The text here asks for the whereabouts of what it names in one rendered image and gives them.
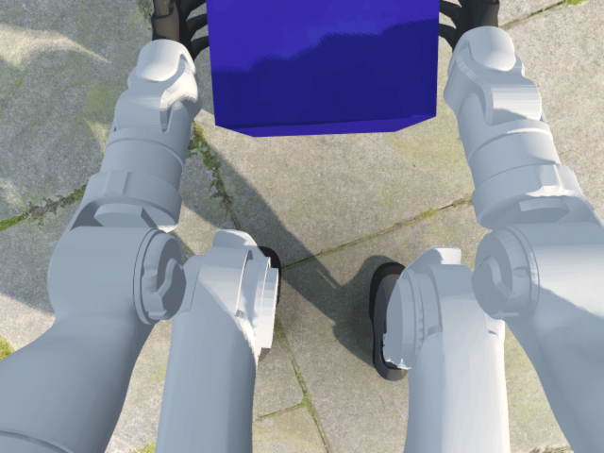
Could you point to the robot left shin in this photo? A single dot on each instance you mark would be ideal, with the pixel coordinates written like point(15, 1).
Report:
point(223, 238)

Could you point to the right robot hand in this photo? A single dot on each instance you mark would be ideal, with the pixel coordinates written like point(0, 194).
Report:
point(471, 14)

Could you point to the right robot upper arm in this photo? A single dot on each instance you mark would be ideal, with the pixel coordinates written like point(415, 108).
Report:
point(546, 282)

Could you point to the left robot upper arm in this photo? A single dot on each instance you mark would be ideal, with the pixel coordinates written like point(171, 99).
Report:
point(109, 286)

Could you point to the left robot forearm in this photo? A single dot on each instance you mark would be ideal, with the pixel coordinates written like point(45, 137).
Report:
point(138, 182)

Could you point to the carton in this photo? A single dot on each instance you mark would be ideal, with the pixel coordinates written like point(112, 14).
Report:
point(318, 67)

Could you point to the right robot forearm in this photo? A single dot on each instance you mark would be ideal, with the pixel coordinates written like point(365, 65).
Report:
point(508, 144)

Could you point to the robot right shin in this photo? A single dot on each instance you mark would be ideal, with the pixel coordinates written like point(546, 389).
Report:
point(434, 255)

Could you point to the left robot hand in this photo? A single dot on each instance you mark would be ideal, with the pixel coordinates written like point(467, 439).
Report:
point(169, 23)

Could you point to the robot shin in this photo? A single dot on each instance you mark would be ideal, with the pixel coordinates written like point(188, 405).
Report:
point(223, 238)
point(434, 255)

